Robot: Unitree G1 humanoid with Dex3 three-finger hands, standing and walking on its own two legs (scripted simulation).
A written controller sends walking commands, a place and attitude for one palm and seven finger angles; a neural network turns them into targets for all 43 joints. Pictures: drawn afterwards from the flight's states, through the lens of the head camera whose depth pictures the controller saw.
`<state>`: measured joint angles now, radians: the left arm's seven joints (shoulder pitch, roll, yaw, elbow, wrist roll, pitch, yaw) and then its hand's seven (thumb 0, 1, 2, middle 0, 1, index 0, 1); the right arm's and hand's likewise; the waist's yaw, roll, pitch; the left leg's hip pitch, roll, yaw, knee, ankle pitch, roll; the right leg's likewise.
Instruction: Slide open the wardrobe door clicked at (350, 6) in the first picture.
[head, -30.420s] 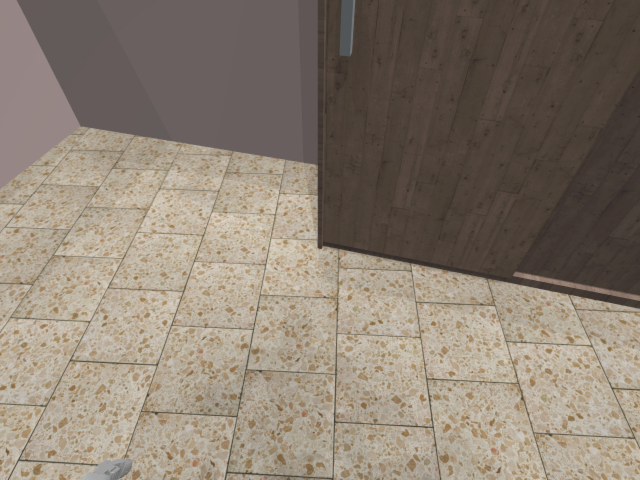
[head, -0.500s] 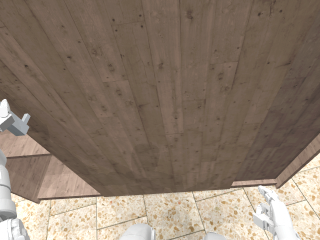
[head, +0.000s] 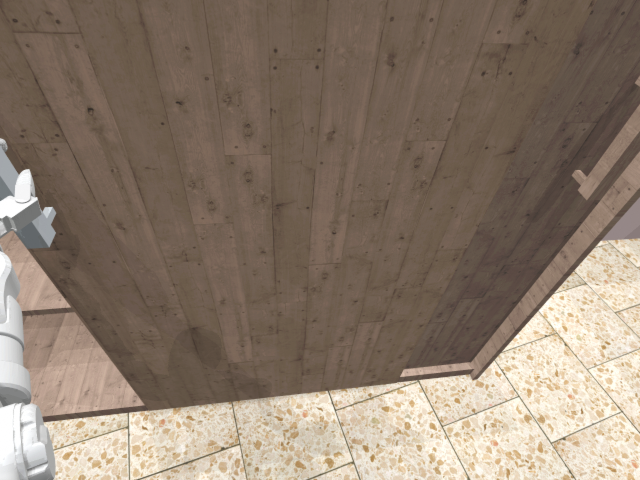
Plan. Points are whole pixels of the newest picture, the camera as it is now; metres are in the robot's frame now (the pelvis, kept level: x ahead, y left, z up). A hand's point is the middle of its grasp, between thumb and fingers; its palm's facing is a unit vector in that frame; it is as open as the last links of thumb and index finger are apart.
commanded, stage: stop walking and hold the door there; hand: left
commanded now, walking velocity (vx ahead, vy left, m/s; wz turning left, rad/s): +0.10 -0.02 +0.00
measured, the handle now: (10, 174) +0.41 +0.40 +0.16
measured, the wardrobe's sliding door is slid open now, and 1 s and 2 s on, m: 0.45 0.45 0.45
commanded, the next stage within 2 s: loosen the grip on the handle in 1.84 s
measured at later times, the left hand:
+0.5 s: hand (24, 199) +0.37 +0.37 +0.16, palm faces +0.61 -0.76 -0.22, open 6.9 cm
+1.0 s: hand (26, 206) +0.38 +0.37 +0.14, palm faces +0.38 -0.91 -0.15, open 6.0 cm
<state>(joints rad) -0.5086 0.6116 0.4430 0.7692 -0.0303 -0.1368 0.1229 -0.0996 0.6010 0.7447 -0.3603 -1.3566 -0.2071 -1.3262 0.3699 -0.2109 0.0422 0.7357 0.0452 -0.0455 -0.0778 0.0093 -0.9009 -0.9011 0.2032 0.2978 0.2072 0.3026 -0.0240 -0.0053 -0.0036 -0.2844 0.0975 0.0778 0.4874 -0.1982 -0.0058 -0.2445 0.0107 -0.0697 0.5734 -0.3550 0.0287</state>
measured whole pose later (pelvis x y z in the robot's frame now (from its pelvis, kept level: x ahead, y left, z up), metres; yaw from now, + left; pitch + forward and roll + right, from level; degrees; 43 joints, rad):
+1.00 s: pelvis -0.04 +0.11 -0.01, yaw +6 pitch -1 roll -1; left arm -0.71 0.38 0.20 0.66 -0.06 -0.17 0.10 -0.16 0.68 0.78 -0.46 -1.40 -0.29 -1.40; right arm 0.17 -0.20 0.02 0.67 0.04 -0.04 -0.08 0.01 -0.90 -0.90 0.20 0.30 0.21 0.30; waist 0.00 -0.01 0.14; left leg -0.34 0.04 0.11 0.55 -0.19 0.04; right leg -0.45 -0.06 -0.04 1.05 -0.46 0.05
